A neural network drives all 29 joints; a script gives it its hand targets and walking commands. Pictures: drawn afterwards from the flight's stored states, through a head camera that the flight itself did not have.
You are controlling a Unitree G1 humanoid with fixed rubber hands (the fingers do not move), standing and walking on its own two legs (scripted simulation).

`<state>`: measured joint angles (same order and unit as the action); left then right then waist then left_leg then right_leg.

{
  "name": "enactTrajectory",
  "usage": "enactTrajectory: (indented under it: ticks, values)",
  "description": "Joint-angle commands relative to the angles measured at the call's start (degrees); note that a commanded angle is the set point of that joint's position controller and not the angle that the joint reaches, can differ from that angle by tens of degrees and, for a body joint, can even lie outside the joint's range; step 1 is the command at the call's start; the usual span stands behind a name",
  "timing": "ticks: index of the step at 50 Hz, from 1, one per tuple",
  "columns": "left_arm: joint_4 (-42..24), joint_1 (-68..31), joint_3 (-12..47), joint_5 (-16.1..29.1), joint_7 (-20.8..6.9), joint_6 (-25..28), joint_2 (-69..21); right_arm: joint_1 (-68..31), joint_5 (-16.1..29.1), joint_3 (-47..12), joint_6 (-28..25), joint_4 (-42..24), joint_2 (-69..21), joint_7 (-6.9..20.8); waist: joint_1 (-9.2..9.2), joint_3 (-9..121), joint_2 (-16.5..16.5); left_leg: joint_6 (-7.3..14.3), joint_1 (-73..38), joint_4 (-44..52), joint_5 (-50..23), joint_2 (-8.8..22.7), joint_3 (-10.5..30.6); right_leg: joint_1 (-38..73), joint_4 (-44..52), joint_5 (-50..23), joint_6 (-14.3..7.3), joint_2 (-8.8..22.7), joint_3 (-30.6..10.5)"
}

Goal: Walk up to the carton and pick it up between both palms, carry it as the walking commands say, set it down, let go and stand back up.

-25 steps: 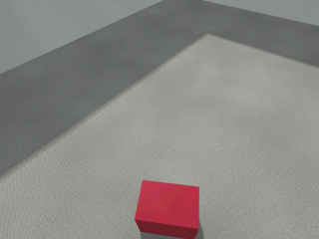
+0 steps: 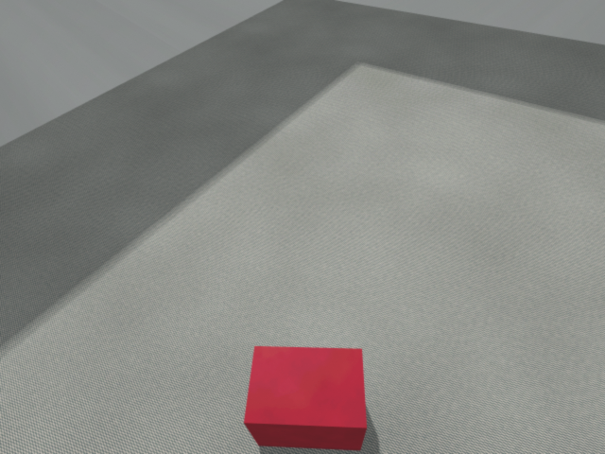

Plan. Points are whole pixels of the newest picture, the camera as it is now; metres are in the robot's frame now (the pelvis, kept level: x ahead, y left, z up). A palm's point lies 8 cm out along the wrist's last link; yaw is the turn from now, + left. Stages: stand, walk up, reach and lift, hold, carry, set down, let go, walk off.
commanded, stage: walk up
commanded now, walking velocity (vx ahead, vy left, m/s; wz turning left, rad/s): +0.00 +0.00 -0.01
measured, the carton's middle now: (308, 399) +0.40 +0.04 -0.64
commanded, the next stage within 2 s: stand in 1.94 s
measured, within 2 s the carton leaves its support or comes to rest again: neither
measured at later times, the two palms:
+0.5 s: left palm out of the picture +0.01 +0.29 -0.12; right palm out of the picture +0.04 -0.24 -0.13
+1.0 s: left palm out of the picture +0.04 +0.34 -0.14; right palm out of the picture +0.04 -0.15 -0.13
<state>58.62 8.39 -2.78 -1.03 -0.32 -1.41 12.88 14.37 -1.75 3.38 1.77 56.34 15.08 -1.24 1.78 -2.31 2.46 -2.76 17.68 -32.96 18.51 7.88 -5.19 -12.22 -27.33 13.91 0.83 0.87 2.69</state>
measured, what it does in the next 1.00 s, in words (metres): steps on the spot: left foot, then left foot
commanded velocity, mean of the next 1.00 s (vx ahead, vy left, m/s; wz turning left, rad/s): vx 0.00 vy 0.03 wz -0.02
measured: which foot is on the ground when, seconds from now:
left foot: up 0.00-0.20, down 0.22-0.36, up 0.38-0.60, down 0.62-1.00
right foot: down 0.00-0.62, up 0.64-0.98, down 1.00-1.00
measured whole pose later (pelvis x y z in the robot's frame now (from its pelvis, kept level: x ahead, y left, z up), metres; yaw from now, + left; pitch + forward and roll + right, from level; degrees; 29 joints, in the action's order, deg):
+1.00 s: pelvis -0.01 +0.09 +0.01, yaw +0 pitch +0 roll +0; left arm 60.8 10.3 -2.0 -1.0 1.3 -1.7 12.1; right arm 13.0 -1.2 1.7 -0.2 57.3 11.0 -1.6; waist 0.8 -1.9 -1.1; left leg 1.3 12.8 -25.6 12.4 1.1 -5.8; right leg -9.2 -25.3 15.8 1.1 1.0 2.7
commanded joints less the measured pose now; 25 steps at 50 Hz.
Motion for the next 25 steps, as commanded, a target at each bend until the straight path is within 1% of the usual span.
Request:
enactTrajectory:
  ticks: [1, 2, 3, 5, 6, 7, 8, 9, 10, 11, 12, 13, 14, 16, 17, 18, 19, 20, 21, 22, 23, 24, 25]
  values:
    - [-2.2, -0.4, -0.3, -0.6, 0.7, 2.0, 8.3, 2.2, 1.0, -0.7, 1.4, -1.4, 1.1, 0.4, -0.78, -2.2, -16.3, 3.0, 1.9, -5.3, 8.3, -3.0, 5.7, -2.4, 19.8, 3.6, -8.0, 15.7, -17.0]
    - [-2.3, -1.9, 0.3, -0.1, 1.0, 2.1, 6.4, 3.1, 1.5, -0.8, 1.1, 0.3, 1.4, 0.7, -0.19, -3.0, -14.5, 3.2, 1.6, -5.6, 5.4, -3.8, 5.9, -1.7, 18.9, 2.0, -7.1, 13.0, -13.4]
    - [-2.3, -2.5, 0.6, 0.2, 1.3, 2.3, 5.7, 4.2, 1.4, -0.6, 0.6, 1.7, 1.9, 0.7, 0.16, -2.3, -13.9, 3.0, 1.6, -5.8, 3.9, -4.4, 5.8, 0.4, 17.6, -2.5, -7.0, 11.5, -11.0]
    - [-1.3, -1.0, 0.7, 0.3, 1.6, 2.7, 5.4, 5.4, 1.1, -0.9, -0.3, 3.1, 1.3, 0.4, -0.04, 0.1, -11.7, 2.6, 0.8, -5.0, 3.7, -4.8, 4.9, 4.1, 14.0, -16.8, -8.0, 11.4, -8.6]
    - [-0.7, 0.1, 0.7, 0.3, 1.7, 2.8, 5.4, 5.3, 1.0, -1.2, -0.5, 3.2, 0.8, 0.1, -0.34, 0.9, -11.1, 2.6, 0.0, -3.7, 3.9, -4.8, 4.7, 5.2, 13.1, -20.9, -8.5, 11.9, -8.5]
    - [-0.2, 0.9, 0.6, 0.4, 1.7, 2.9, 5.5, 5.0, 1.0, -1.5, -0.7, 3.2, 0.5, -0.1, -0.62, 1.2, -10.8, 2.5, -0.7, -1.6, 3.2, -4.6, 4.5, 6.0, 12.6, -22.7, -8.9, 12.3, -8.5]
    - [0.3, 1.5, 0.5, 0.5, 1.8, 2.7, 5.6, 5.1, 1.1, -1.8, -0.9, 3.2, 0.1, -0.3, -0.58, 1.2, -10.4, 2.5, -1.8, 1.9, 1.0, -4.5, 4.4, 6.5, 12.0, -22.9, -8.7, 12.3, -8.3]
    - [0.7, 1.8, 0.4, 0.5, 1.8, 2.5, 5.6, 5.5, 1.2, -2.0, -1.2, 3.4, -0.2, -0.5, -0.29, 1.2, -10.0, 2.5, -3.6, 6.5, -3.2, -4.5, 4.0, 6.6, 11.5, -22.1, -8.0, 11.9, -7.9]
    - [0.9, 2.0, 0.3, 0.6, 1.8, 2.3, 5.4, 6.4, 1.3, -2.0, -1.6, 3.8, -0.1, -0.7, 0.07, 1.5, -9.4, 2.5, -6.5, 11.2, -9.0, -3.9, 3.8, 6.1, 10.8, -21.0, -6.8, 11.1, -7.2]
    - [0.9, 2.7, 0.4, 0.7, 1.8, 2.3, 4.1, 6.5, 1.2, -1.6, -2.1, 4.1, 0.7, -0.8, -0.43, 2.1, -8.0, 2.8, -9.6, 13.2, -14.0, -1.8, 5.6, 4.8, 10.2, -18.4, -5.5, 9.3, -6.2]
    - [0.9, 3.7, 0.4, 0.9, 1.8, 2.4, 2.7, 6.1, 1.1, -1.3, -2.6, 4.1, 1.8, -0.7, -1.54, 2.2, -4.9, 3.4, -11.7, 14.3, -20.2, 0.9, 8.0, 3.0, 9.5, -13.5, -4.3, 6.4, -4.4]
    - [1.4, 4.2, 0.6, 1.3, 1.9, 2.2, 1.7, 5.3, 1.3, -1.4, -2.8, 4.4, 1.9, -0.4, -1.57, 1.1, 0.8, 3.7, -9.7, 14.3, -22.1, 0.8, 8.9, 3.4, 10.9, -9.8, -2.9, 4.6, -3.4]
    - [1.6, 4.0, 0.6, 1.2, 1.9, 2.2, 2.1, 4.9, 1.3, -1.7, -2.8, 4.6, 1.2, -0.3, -1.36, 1.0, 2.0, 3.7, -9.2, 15.1, -22.2, 0.3, 8.5, 4.8, 10.6, -8.9, -2.5, 4.7, -3.1]
    - [2.5, 4.7, 0.3, 0.9, 1.8, 2.4, 3.0, 4.8, 1.3, -2.0, -2.9, 5.3, 0.5, -0.6, -1.24, 1.2, 1.4, 3.7, -8.9, 15.5, -21.2, -0.3, 7.8, 6.5, 10.4, -11.2, -2.5, 5.3, -3.5]
    - [1.6, 5.3, 0.2, 0.2, 2.0, 2.2, 4.9, 5.4, 1.2, -2.2, -2.5, 4.3, 1.1, -0.6, -1.46, 1.2, 1.7, 3.9, -7.4, 13.2, -18.9, -1.0, 6.2, 6.3, 9.7, -12.5, -2.8, 6.0, -3.3]
    - [1.6, 10.4, -1.9, -0.1, 3.1, 1.7, 12.0, 3.1, 1.2, 0.0, -0.9, 2.9, 5.3, -0.4, -4.54, 0.4, 5.0, 2.8, 4.2, 3.0, -13.2, -4.9, 1.9, 12.1, 8.4, -17.0, -6.2, 14.2, -11.9]
    - [1.6, 13.5, -2.4, -0.6, 3.9, 1.3, 14.1, 2.5, 0.8, 0.0, 0.0, 1.3, 3.3, -0.1, -5.97, 1.0, -2.7, 1.5, 11.7, -7.1, 0.6, -6.6, -0.5, 13.6, 9.8, -21.4, -11.3, 22.4, -18.8]
    - [0.7, 13.8, -2.1, -1.0, 4.5, 1.3, 13.3, 1.0, 0.4, -0.1, 0.9, -0.3, 2.1, 0.2, -6.74, 0.6, -7.7, 1.1, 15.2, -21.6, 11.4, -5.4, 2.2, 9.8, 12.4, -25.6, -15.5, 28.6, -23.2]
    - [-0.2, 12.2, -2.1, -0.7, 4.7, 1.3, 12.2, 0.4, 0.1, -0.2, 1.3, -1.3, 1.6, 0.5, -5.60, 0.8, -6.3, 1.1, 14.6, -27.4, 10.0, -3.5, 5.2, 6.5, 13.1, -23.9, -15.8, 28.0, -20.9]
    - [-1.1, 8.8, -2.3, -0.5, 4.6, 1.3, 11.5, 0.9, 0.2, -0.1, 1.3, -2.0, 1.8, 0.9, -3.82, 0.9, -8.0, 1.7, 12.3, -28.3, 7.2, -1.8, 7.8, 3.7, 12.6, -19.7, -13.6, 25.4, -17.5]
    - [-2.1, 5.9, -2.1, -0.5, 4.1, 1.2, 10.5, 1.0, 0.2, -0.1, 1.0, -2.7, 1.9, 1.3, -2.45, 0.7, -10.1, 2.1, 9.5, -26.0, 5.3, -1.6, 8.4, 1.1, 11.8, -18.4, -10.8, 22.1, -13.9]
    - [-2.8, 3.6, -2.0, -0.7, 3.7, 1.2, 9.9, 1.5, 0.4, -0.4, 1.0, -3.0, 1.6, 1.6, -1.53, 0.7, -12.4, 2.2, 6.9, -21.1, 4.5, -2.1, 7.2, -0.4, 11.2, -18.1, -8.6, 18.7, -10.0]
    - [-2.9, 3.4, -2.0, -1.0, 3.3, 1.1, 10.0, 1.2, 0.5, -0.8, 1.1, -3.4, 1.3, 1.9, -1.66, 0.3, -14.5, 1.9, 4.8, -15.8, 4.8, -3.3, 4.8, -1.4, 11.0, -18.6, -7.5, 16.8, -7.9]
